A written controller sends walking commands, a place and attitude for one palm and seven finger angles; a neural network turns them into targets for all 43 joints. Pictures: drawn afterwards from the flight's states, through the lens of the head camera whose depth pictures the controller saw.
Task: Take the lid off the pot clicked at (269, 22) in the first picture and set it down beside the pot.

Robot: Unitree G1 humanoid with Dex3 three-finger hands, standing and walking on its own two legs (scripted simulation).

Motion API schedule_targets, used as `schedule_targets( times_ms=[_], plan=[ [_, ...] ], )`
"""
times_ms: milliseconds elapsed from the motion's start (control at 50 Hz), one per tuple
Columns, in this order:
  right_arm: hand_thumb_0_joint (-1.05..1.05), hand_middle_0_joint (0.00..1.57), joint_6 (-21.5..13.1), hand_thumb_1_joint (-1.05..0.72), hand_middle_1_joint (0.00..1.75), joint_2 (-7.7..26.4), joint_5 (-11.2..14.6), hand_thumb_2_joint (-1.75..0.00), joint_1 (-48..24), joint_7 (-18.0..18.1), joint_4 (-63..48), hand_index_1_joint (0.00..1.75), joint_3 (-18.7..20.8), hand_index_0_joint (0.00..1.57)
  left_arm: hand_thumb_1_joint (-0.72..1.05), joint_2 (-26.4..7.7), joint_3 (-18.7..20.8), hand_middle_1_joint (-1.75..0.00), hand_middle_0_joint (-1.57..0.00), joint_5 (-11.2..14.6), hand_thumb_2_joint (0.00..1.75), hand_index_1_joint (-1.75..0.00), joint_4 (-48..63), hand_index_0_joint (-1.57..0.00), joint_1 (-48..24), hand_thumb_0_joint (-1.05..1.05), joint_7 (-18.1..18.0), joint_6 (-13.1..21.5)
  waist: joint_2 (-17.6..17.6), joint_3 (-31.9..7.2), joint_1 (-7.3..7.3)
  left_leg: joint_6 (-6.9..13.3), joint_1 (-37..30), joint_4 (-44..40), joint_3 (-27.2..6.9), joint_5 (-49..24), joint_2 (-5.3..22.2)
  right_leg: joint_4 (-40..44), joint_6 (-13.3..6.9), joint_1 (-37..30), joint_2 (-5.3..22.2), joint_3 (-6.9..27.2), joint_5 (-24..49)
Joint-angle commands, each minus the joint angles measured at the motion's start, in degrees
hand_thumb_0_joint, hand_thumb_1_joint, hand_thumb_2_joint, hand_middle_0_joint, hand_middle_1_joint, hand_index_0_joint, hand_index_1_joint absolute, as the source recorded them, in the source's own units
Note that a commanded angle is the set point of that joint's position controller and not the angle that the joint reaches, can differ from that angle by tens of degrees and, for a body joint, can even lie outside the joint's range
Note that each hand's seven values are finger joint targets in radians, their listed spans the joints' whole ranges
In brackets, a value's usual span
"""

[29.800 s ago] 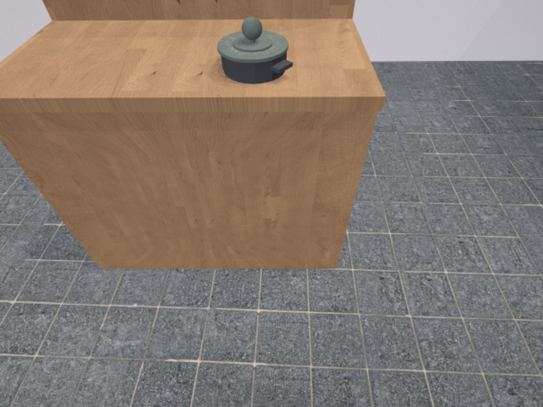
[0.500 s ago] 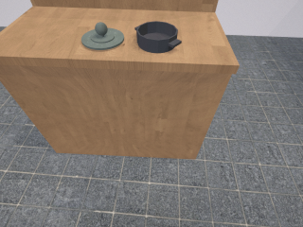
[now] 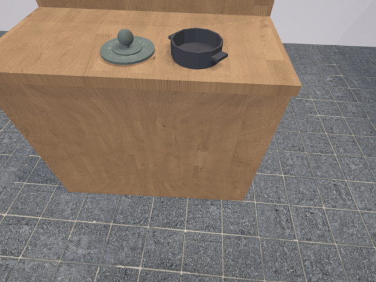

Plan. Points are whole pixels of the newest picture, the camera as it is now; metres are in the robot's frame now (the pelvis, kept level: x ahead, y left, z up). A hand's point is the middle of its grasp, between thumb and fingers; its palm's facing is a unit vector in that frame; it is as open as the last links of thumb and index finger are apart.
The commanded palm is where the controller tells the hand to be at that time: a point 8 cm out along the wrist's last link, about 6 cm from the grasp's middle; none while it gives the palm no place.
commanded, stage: let the arm hang, fingers relaxed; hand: left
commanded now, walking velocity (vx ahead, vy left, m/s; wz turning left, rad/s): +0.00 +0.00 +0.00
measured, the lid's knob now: (125, 37) +0.79 +0.25 +0.12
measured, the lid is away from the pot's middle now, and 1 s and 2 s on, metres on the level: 0.23 0.23 0.23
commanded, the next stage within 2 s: look to check the result in 0.18 s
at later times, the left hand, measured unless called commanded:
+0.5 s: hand out of the picture +0.02 +0.18 -0.17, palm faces +0.05 -0.98 -0.20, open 7.3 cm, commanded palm none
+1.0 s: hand out of the picture +0.00 +0.17 -0.17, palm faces +0.06 -0.98 -0.18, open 7.4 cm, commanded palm none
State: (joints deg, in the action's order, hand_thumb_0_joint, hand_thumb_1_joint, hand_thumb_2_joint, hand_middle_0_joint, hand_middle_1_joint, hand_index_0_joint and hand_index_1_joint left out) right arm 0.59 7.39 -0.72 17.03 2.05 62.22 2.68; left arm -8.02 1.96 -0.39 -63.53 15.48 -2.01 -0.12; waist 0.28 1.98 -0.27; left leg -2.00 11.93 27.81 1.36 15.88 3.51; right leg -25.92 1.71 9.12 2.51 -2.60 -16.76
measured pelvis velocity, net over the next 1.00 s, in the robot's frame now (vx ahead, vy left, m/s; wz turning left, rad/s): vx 0.00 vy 0.00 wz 0.00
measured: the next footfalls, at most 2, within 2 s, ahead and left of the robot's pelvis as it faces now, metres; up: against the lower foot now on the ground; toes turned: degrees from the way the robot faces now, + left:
none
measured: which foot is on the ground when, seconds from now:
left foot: down 0.00-1.00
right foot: down 0.00-1.00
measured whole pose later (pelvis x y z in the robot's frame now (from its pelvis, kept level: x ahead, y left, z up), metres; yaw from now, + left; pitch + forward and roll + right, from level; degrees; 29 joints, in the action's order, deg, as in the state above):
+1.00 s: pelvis +0.00 +0.00 +0.00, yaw +0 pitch -1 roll +0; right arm 0.5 6.8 -0.7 17.4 2.1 63.7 2.3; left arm -7.8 1.8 -0.4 -64.1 16.0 -2.0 0.1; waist 0.3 1.9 -0.5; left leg -2.0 10.1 25.9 1.5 14.9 3.5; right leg -24.1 1.7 7.4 2.5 -2.5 -15.8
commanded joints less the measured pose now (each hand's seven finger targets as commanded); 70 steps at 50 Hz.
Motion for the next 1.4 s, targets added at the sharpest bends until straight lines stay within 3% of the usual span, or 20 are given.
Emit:
schedule_targets(
  times_ms=[0,200,580,680,760,980,1140,1220,1360,1380],
  plan=[
    [0.00,0.20,-0.87,-0.90,0.30,4.96,0.07,-0.90,4.49,0.14,-1.36,0.30,1.09,0.20,0.90,-6.05,0.90,-0.30,-0.20,-0.17,0.90,-0.30,1.94,-0.20,3.26,0.00,-0.48,0.74,0.30,1.00,-0.43,3.50,-1.59,-3.49,-1.18,-15.53,2.63,3.70,-2.73,1.31,2.95,1.78,15.23],
    [0.00,0.20,-0.94,-0.90,0.30,5.35,0.02,-0.90,4.45,0.21,-0.78,0.30,0.98,0.20,0.90,-6.36,0.90,-0.30,-0.20,-0.13,0.90,-0.30,2.10,-0.20,2.55,0.00,-0.43,0.70,1.29,1.25,-0.51,3.56,-1.96,-4.41,-1.16,-15.53,2.75,4.02,-2.72,0.67,2.81,1.77,14.77],
    [0.00,0.20,-0.91,-0.90,0.30,5.11,0.17,-0.90,4.69,0.23,-0.27,0.30,0.89,0.20,0.90,-6.55,0.90,-0.30,-0.20,-0.14,0.90,-0.30,1.80,-0.20,3.09,0.00,-0.45,0.84,-0.31,1.31,-0.45,3.50,-2.45,-4.80,-1.18,-14.73,2.51,5.00,-2.70,0.34,2.93,2.06,14.56],
    [0.00,0.20,-0.87,-0.90,0.30,5.09,0.12,-0.90,4.67,0.25,-0.10,0.30,0.83,0.20,0.90,-6.25,0.80,-0.30,-0.20,-0.15,0.90,-0.30,1.59,-0.20,3.21,0.00,-0.44,0.78,1.10,2.10,-0.47,3.51,-2.01,-5.30,-1.29,-13.24,2.53,5.38,-2.68,0.90,2.78,2.15,12.65],
    [0.00,0.20,-1.01,-0.90,0.30,5.08,0.06,-0.90,4.79,0.28,0.12,0.30,0.79,0.20,0.90,-6.10,0.80,-0.30,-0.20,-0.09,0.90,-0.30,1.37,-0.20,3.60,0.00,-0.41,0.93,0.29,0.87,-0.38,3.46,-2.45,-5.18,-1.20,-13.99,2.51,5.38,-2.64,0.04,2.96,2.13,13.61],
    [0.00,0.20,-0.80,-0.90,0.30,4.73,0.11,-0.90,4.82,0.27,0.17,0.30,0.76,0.20,0.90,-5.77,0.72,-0.30,-0.20,-0.20,0.90,-0.30,1.12,-0.20,3.97,0.00,-0.43,0.79,0.55,3.22,-0.45,3.43,-1.31,-5.79,-1.49,-11.40,2.46,6.20,-2.66,1.62,2.76,2.10,10.25],
    [0.00,0.20,-0.94,-0.90,0.30,4.78,0.01,-0.90,5.20,0.31,0.44,0.30,0.76,0.20,0.90,-5.59,0.75,-0.30,-0.20,-0.14,0.90,-0.30,1.09,-0.20,4.06,0.00,-0.44,0.93,0.08,1.63,-0.54,3.45,-1.87,-5.59,-1.71,-12.60,2.50,5.86,-2.57,0.88,2.85,1.90,11.20],
    [0.00,0.20,-0.88,-0.90,0.30,4.57,-0.02,-0.90,5.10,0.34,0.49,0.30,0.63,0.20,0.90,-5.27,0.71,-0.30,-0.20,-0.14,0.90,-0.30,0.98,-0.20,4.22,0.00,-0.38,0.71,0.93,3.56,-0.37,3.45,-0.80,-6.23,-1.83,-10.78,2.50,6.15,-2.55,1.83,2.68,1.86,9.09],
    [0.00,0.20,-1.04,-0.90,0.30,4.67,0.00,-0.90,5.49,0.39,0.60,0.30,0.58,0.20,0.90,-5.33,0.78,-0.30,-0.20,-0.10,0.90,-0.30,0.99,-0.20,4.13,0.00,-0.39,0.79,0.50,1.84,-0.47,3.52,-1.36,-6.15,-2.07,-11.72,2.56,5.66,-2.55,1.02,2.61,1.66,9.93],
    [0.00,0.20,-0.91,-0.90,0.30,4.65,0.02,-0.90,5.25,0.38,0.42,0.30,0.71,0.20,0.90,-5.21,0.82,-0.30,-0.20,-0.21,0.90,-0.30,1.06,-0.20,4.13,0.00,-0.45,0.73,0.45,2.94,-0.40,3.51,-1.13,-6.28,-2.06,-10.95,2.57,5.85,-2.56,1.88,2.52,1.67,9.14]
  ],
)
